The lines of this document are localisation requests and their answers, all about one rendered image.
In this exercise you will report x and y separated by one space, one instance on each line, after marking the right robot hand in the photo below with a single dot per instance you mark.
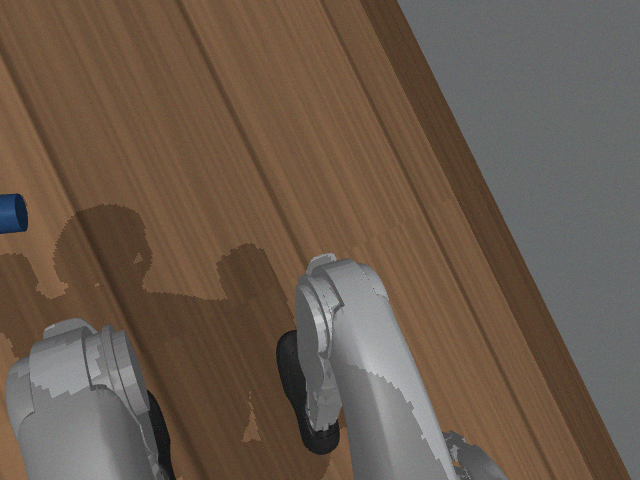
475 463

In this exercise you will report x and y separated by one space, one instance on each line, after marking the can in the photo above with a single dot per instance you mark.
13 214

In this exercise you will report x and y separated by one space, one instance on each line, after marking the left robot foot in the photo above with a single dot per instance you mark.
162 438

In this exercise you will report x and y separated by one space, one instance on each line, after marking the right robot foot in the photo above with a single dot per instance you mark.
294 385

